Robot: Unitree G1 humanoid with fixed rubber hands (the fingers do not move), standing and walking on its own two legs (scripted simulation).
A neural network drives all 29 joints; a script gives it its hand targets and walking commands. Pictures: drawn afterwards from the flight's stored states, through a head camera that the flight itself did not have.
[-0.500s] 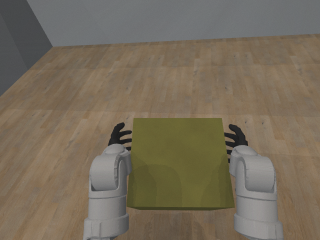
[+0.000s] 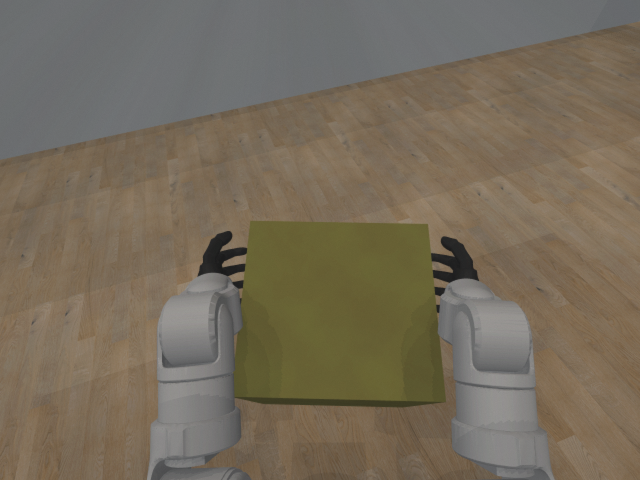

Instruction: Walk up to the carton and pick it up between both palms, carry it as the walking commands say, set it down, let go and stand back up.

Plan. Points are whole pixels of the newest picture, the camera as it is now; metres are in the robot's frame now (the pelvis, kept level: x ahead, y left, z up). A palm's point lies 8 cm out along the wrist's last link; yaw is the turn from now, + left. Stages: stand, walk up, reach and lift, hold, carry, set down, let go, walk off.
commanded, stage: carry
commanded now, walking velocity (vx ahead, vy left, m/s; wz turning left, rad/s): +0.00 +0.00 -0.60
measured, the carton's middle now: (335, 325) +0.32 +0.03 +0.03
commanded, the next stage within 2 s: none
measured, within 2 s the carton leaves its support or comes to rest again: neither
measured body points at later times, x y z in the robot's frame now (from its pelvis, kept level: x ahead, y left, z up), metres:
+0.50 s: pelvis -0.03 -0.17 +0.04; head -0.01 -0.17 +0.49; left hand +0.31 -0.14 +0.12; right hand +0.21 -0.41 +0.12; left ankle -0.02 -0.06 -0.70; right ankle -0.06 -0.28 -0.64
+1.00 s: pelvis -0.11 -0.30 +0.03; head -0.06 -0.34 +0.47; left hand +0.23 -0.41 +0.09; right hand +0.03 -0.62 +0.10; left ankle -0.04 -0.19 -0.67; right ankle -0.06 -0.38 -0.70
